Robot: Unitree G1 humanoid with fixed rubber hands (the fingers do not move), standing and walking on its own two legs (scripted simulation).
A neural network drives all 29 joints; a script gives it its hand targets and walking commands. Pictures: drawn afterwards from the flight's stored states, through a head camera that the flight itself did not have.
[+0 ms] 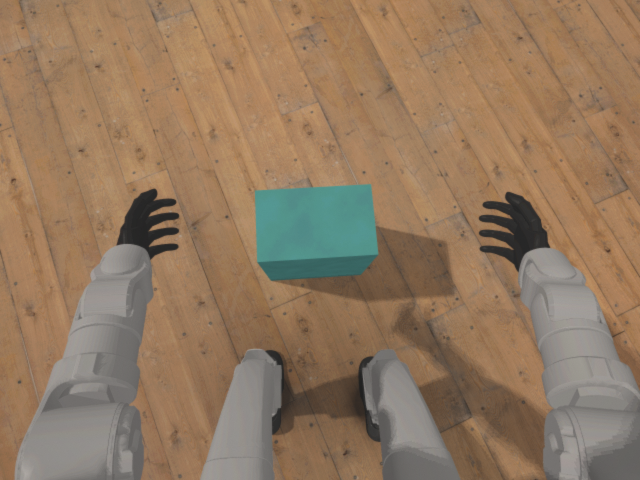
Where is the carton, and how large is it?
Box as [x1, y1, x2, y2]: [255, 184, 377, 280]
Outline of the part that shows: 370,184 255,190 257,262 271,280 360,274 377,255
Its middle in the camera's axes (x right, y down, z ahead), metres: -0.02 -0.01 +0.96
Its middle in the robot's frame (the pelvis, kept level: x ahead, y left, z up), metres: +0.50 +0.00 -0.54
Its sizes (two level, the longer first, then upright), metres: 0.251 0.156 0.291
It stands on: the floor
